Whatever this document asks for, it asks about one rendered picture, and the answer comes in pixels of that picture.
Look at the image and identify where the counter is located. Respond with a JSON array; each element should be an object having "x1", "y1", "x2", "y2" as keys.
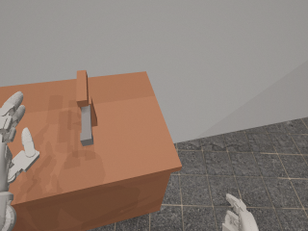
[{"x1": 0, "y1": 70, "x2": 182, "y2": 231}]

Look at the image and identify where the left robot forearm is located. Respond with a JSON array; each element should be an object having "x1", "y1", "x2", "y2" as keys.
[{"x1": 0, "y1": 192, "x2": 17, "y2": 231}]

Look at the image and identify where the tap lever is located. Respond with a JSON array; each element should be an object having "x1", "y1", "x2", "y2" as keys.
[{"x1": 80, "y1": 105, "x2": 94, "y2": 146}]

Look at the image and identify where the right robot hand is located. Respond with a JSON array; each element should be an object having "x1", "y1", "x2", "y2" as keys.
[{"x1": 222, "y1": 193, "x2": 259, "y2": 231}]

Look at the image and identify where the left robot hand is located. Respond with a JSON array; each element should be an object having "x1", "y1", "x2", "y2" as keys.
[{"x1": 0, "y1": 91, "x2": 39, "y2": 193}]

